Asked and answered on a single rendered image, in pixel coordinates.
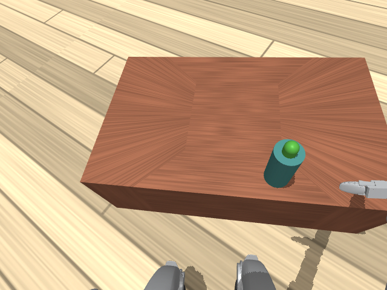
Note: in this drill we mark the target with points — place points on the right robot hand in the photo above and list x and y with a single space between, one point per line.
373 189

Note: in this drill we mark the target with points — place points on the bottle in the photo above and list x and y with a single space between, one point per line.
286 157

